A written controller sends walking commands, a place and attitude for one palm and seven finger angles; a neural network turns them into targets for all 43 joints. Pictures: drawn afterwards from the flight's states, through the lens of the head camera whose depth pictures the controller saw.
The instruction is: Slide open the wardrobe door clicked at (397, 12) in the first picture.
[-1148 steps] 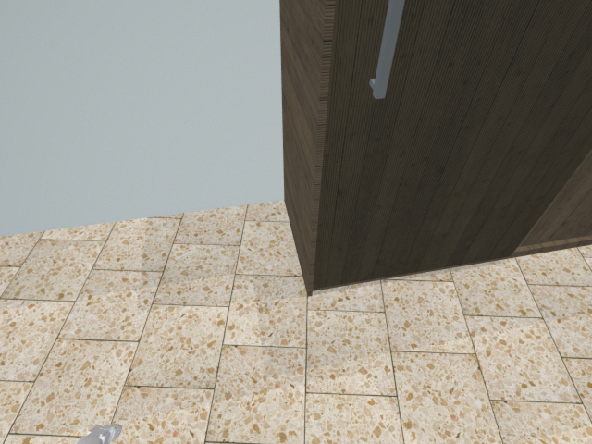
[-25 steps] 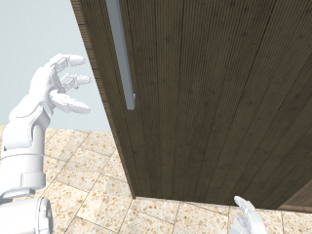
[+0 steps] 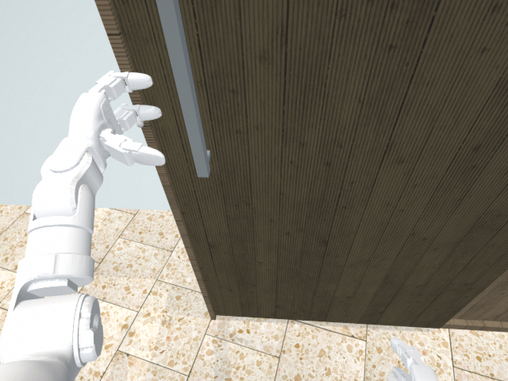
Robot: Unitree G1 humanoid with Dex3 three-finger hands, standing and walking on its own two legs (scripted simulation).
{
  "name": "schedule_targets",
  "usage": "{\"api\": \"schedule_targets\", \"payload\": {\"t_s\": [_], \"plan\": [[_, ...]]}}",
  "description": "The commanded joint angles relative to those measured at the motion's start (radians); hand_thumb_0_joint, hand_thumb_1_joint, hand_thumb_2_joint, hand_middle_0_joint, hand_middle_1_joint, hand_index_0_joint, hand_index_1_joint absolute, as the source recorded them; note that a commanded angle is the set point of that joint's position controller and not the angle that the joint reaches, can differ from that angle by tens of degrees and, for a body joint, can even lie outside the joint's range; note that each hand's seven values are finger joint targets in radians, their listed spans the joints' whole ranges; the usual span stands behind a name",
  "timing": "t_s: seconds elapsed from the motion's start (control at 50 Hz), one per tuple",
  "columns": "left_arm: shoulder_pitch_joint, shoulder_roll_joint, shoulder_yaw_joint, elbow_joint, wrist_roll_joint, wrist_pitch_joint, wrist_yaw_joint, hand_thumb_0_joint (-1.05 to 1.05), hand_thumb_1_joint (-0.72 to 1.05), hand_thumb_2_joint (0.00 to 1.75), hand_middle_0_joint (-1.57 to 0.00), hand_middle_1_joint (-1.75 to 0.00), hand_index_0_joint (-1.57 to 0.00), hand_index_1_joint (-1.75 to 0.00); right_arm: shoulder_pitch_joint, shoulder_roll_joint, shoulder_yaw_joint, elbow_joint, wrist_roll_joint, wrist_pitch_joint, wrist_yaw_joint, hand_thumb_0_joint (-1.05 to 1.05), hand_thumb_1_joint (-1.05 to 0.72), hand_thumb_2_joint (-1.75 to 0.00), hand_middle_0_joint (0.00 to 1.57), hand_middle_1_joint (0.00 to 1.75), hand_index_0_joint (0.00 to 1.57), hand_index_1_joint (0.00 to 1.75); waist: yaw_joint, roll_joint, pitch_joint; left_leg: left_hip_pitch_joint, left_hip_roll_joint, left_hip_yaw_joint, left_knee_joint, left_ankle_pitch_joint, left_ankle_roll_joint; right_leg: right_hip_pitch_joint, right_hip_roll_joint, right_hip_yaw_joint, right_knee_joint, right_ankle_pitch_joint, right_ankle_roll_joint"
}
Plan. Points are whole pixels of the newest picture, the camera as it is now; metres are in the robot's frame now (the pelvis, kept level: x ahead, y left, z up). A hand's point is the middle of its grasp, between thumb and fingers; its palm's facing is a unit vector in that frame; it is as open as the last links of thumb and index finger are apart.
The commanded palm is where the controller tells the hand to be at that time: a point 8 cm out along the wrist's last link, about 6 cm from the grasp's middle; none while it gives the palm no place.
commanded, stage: move the hooked fingers beside the handle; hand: left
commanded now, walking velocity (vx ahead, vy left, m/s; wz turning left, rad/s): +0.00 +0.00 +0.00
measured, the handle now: (189, 86) +0.47 +0.12 +0.25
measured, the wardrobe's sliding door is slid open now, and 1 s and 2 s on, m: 0.00 0.00 0.00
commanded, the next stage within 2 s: none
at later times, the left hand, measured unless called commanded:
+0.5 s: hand (135, 121) +0.40 +0.18 +0.24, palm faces +0.01 -1.00 -0.01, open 14.0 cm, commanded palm +0.38 +0.23 +0.23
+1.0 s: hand (132, 137) +0.40 +0.20 +0.21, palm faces +0.03 -1.00 -0.02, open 14.0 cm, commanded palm +0.37 +0.24 +0.23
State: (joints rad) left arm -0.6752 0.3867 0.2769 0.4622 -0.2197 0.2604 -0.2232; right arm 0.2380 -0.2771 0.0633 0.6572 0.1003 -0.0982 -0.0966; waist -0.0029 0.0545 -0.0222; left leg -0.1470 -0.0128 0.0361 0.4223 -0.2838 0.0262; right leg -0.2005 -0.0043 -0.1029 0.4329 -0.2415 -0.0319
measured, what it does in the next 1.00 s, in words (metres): stands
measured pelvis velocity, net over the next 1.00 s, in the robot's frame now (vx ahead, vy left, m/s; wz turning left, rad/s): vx -0.01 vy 0.00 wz -0.02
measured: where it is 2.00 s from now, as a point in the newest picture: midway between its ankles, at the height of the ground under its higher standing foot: outside the picture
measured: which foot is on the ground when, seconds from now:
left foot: down 0.00-1.00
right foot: down 0.00-1.00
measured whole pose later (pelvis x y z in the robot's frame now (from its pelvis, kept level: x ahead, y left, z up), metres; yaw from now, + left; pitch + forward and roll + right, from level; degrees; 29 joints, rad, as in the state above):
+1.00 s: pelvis -0.01 +0.00 +0.00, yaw -1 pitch +0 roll +0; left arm -0.60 0.40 0.30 0.46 -0.22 0.27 -0.22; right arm 0.26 -0.28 0.05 0.64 0.10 -0.06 -0.09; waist 0.00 0.06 -0.03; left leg -0.13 -0.01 0.05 0.40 -0.27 0.03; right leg -0.19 0.00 -0.08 0.41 -0.22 -0.03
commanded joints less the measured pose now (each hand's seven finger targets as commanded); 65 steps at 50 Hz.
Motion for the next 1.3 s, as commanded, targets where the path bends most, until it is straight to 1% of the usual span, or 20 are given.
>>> {"api": "schedule_targets", "payload": {"t_s": [0.0, 0.02, 0.06, 0.18, 0.28, 0.34, 0.42, 0.48, 0.6, 0.68, 0.72, 0.76, 0.82, 0.92, 0.98, 1.04, 1.06, 1.14, 1.22, 1.28], "plan": [[-0.509, 0.220, 0.056, -0.168, -0.010, -0.081, 0.023, 0.00, -0.50, 0.30, -0.30, -1.20, -0.30, -1.20, -0.081, -0.110, -0.043, -0.126, -0.008, -0.059, 0.000, 0.00, -0.90, -0.90, 0.20, 0.30, 0.20, 0.30, -0.008, -0.005, -0.300, 0.098, 0.020, -0.066, -0.016, 0.396, 0.007, 0.101, -0.024, 0.062, -0.013, 0.389, -0.008], [-0.421, 0.248, 0.090, -0.108, -0.005, -0.062, 0.028, 0.00, -0.50, 0.30, -0.30, -1.20, -0.30, -1.20, -0.080, -0.117, -0.048, -0.127, -0.009, -0.050, 0.003, 0.00, -0.90, -0.90, 0.20, 0.30, 0.20, 0.30, 0.014, -0.055, -0.281, 0.072, 0.021, -0.062, -0.020, 0.388, 0.010, 0.114, -0.024, 0.063, -0.017, 0.389, -0.007], [-0.379, 0.241, 0.088, -0.087, 0.004, -0.034, 0.034, 0.00, -0.50, 0.30, -0.30, -1.20, -0.30, -1.20, -0.082, -0.117, -0.047, -0.137, -0.006, -0.037, 0.007, 0.00, -0.90, -0.90, 0.20, 0.30, 0.20, 0.30, 0.020, -0.048, -0.259, 0.036, 0.020, -0.053, -0.032, 0.366, 0.008, 0.121, -0.029, 0.063, -0.014, 0.383, -0.007], [-0.351, 0.217, 0.072, -0.177, 0.005, -0.037, 0.034, 0.00, -0.50, 0.30, -0.30, -1.20, -0.30, -1.20, -0.093, -0.117, -0.053, -0.170, -0.004, -0.016, 0.014, 0.00, -0.90, -0.90, 0.20, 0.30, 0.20, 0.30, 0.013, -0.107, -0.277, 0.040, 0.027, -0.047, -0.032, 0.371, 0.014, 0.136, -0.028, 0.065, -0.010, 0.400, -0.002], [-0.503, 0.249, 0.078, -0.406, -0.003, -0.103, 0.034, 0.00, -0.50, 0.30, -0.30, -1.20, -0.30, -1.20, -0.119, -0.100, -0.046, -0.188, -0.011, -0.035, 0.004, 0.00, -0.90, -0.90, 0.20, 0.30, 0.20, 0.30, 0.006, 0.027, -0.379, 0.147, 0.023, -0.058, -0.023, 0.416, 0.014, 0.151, -0.026, 0.078, -0.013, 0.398, -0.008], [-0.561, 0.189, 0.014, -0.384, -0.003, -0.109, 0.038, 0.00, -0.50, 0.30, -0.30, -1.20, -0.30, -1.20, -0.119, -0.097, -0.039, -0.163, -0.010, -0.043, -0.004, 0.00, -0.90, -0.90, 0.20, 0.30, 0.20, 0.30, -0.022, 0.062, -0.311, 0.158, 0.026, -0.067, -0.032, 0.374, 0.007, 0.092, -0.019, 0.070, -0.033, 0.334, -0.010], [-0.454, 0.158, 0.007, -0.145, -0.008, -0.034, 0.040, 0.00, -0.50, 0.30, -0.30, -1.20, -0.30, -1.20, -0.107, -0.113, -0.041, -0.125, -0.002, -0.034, -0.010, 0.00, -0.90, -0.90, 0.20, 0.30, 0.20, 0.30, -0.019, -0.059, -0.195, 0.075, 0.025, -0.069, -0.052, 0.251, 0.010, 0.045, -0.015, 0.059, -0.057, 0.234, -0.006], [-0.455, 0.139, -0.015, -0.018, -0.003, 0.013, 0.038, 0.00, -0.50, 0.30, -0.30, -1.20, -0.30, -1.20, -0.094, -0.119, -0.042, -0.115, 0.002, -0.026, -0.011, 0.00, -0.90, -0.90, 0.20, 0.30, 0.20, 0.30, -0.026, -0.074, -0.145, 0.021, 0.021, -0.068, -0.055, 0.193, 0.012, 0.008, -0.022, 0.062, -0.060, 0.188, -0.003], [-0.570, 0.248, 0.061, -0.244, 0.007, -0.111, 0.054, 0.00, -0.50, 0.30, -0.30, -1.20, -0.30, -1.20, -0.104, -0.102, -0.044, -0.168, -0.011, -0.033, 0.002, 0.00, -0.90, -0.90, 0.20, 0.30, 0.20, 0.30, -0.002, -0.036, -0.392, 0.114, 0.019, -0.069, -0.024, 0.358, 0.012, 0.147, -0.026, 0.079, -0.017, 0.352, -0.009], [-0.581, 0.253, 0.076, -0.253, -0.002, -0.158, 0.054, 0.00, -0.50, 0.30, -0.30, -1.20, -0.30, -1.20, -0.103, -0.100, -0.037, -0.158, -0.014, -0.043, 0.000, 0.00, -0.90, -0.90, 0.20, 0.30, 0.20, 0.30, -0.004, -0.040, -0.366, 0.111, 0.023, -0.067, -0.035, 0.360, 0.014, 0.158, -0.021, 0.079, -0.023, 0.363, -0.008], [-0.486, 0.289, 0.113, -0.166, 0.008, -0.123, 0.054, 0.00, -0.50, 0.30, -0.30, -1.20, -0.30, -1.20, -0.101, -0.110, -0.041, -0.151, -0.011, -0.034, 0.000, 0.00, -0.90, -0.90, 0.20, 0.30, 0.20, 0.30, 0.016, -0.041, -0.305, 0.078, 0.023, -0.058, -0.047, 0.331, 0.016, 0.147, -0.022, 0.079, -0.036, 0.340, -0.007], [-0.437, 0.267, 0.097, -0.111, 0.017, -0.077, 0.051, 0.00, -0.50, 0.30, -0.30, -1.20, -0.30, -1.20, -0.099, -0.109, -0.038, -0.147, -0.006, -0.027, 0.001, 0.00, -0.90, -0.90, 0.20, 0.30, 0.20, 0.30, 0.016, -0.018, -0.234, 0.037, 0.020, -0.050, -0.058, 0.305, 0.011, 0.127, -0.026, 0.076, -0.042, 0.328, -0.008], [-0.330, 0.220, 0.066, -0.028, 0.015, -0.021, 0.029, 0.00, -0.50, 0.30, -0.30, -1.20, -0.30, -1.20, -0.086, -0.122, -0.048, -0.152, -0.001, -0.012, 0.005, 0.00, -0.90, -0.90, 0.20, 0.30, 0.20, 0.30, 0.012, -0.077, -0.201, 0.015, 0.024, -0.040, -0.055, 0.296, 0.016, 0.112, -0.026, 0.069, -0.048, 0.332, -0.004], [-0.411, 0.259, 0.080, -0.273, -0.019, -0.076, -0.007, 0.00, -0.50, 0.30, -0.30, -1.20, -0.30, -1.20, -0.104, -0.117, -0.053, -0.191, -0.002, -0.020, 0.004, 0.00, -0.90, -0.90, 0.20, 0.30, 0.20, 0.30, 0.007, -0.069, -0.336, 0.086, 0.024, -0.045, -0.036, 0.356, 0.022, 0.170, -0.026, 0.079, -0.032, 0.394, -0.002], [-0.527, 0.261, 0.074, -0.407, -0.025, -0.128, -0.002, 0.00, -0.50, 0.30, -0.30, -1.20, -0.30, -1.20, -0.118, -0.105, -0.046, -0.190, -0.005, -0.040, 0.000, 0.00, -0.90, -0.90, 0.20, 0.30, 0.20, 0.30, -0.006, 0.009, -0.375, 0.141, 0.018, -0.054, -0.029, 0.376, 0.022, 0.160, -0.021, 0.084, -0.033, 0.390, -0.005], [-0.512, 0.232, 0.058, -0.360, -0.020, -0.113, 0.017, 0.00, -0.50, 0.30, -0.30, -1.20, -0.30, -1.20, -0.121, -0.102, -0.041, -0.166, -0.006, -0.044, -0.004, 0.00, -0.90, -0.90, 0.20, 0.30, 0.20, 0.30, -0.012, 0.037, -0.305, 0.143, 0.019, -0.059, -0.036, 0.350, 0.016, 0.109, -0.016, 0.074, -0.048, 0.340, -0.008], [-0.496, 0.186, 0.022, -0.299, -0.021, -0.091, 0.017, 0.00, -0.50, 0.30, -0.30, -1.20, -0.30, -1.20, -0.123, -0.102, -0.038, -0.154, -0.002, -0.043, -0.005, 0.00, -0.90, -0.90, 0.20, 0.30, 0.20, 0.30, -0.018, 0.018, -0.252, 0.117, 0.018, -0.058, -0.040, 0.309, 0.016, 0.081, -0.015, 0.072, -0.055, 0.307, -0.006], [-0.423, 0.176, 0.012, -0.097, -0.005, 0.000, 0.032, 0.00, -0.50, 0.30, -0.30, -1.20, -0.30, -1.20, -0.104, -0.120, -0.041, -0.128, 0.002, -0.023, -0.006, 0.00, -0.90, -0.90, 0.20, 0.30, 0.20, 0.30, -0.017, -0.038, -0.164, 0.039, 0.018, -0.061, -0.059, 0.226, 0.012, 0.039, -0.018, 0.065, -0.067, 0.223, -0.004], [-0.406, 0.176, 0.022, -0.116, -0.005, -0.005, 0.038, 0.00, -0.50, 0.30, -0.30, -1.20, -0.30, -1.20, -0.107, -0.116, -0.046, -0.153, -0.004, -0.011, 0.004, 0.00, -0.90, -0.90, 0.20, 0.30, 0.20, 0.30, -0.001, -0.103, -0.250, 0.047, 0.018, -0.060, -0.042, 0.290, 0.015, 0.093, -0.020, 0.065, -0.044, 0.298, -0.004], [-0.476, 0.257, 0.088, -0.289, -0.010, -0.080, 0.039, 0.00, -0.50, 0.30, -0.30, -1.20, -0.30, -1.20, -0.133, -0.102, -0.042, -0.189, -0.008, -0.017, 0.006, 0.00, -0.90, -0.90, 0.20, 0.30, 0.20, 0.30, 0.015, -0.089, -0.372, 0.084, 0.013, -0.054, -0.033, 0.347, 0.020, 0.183, -0.024, 0.082, -0.024, 0.378, -0.003]]}}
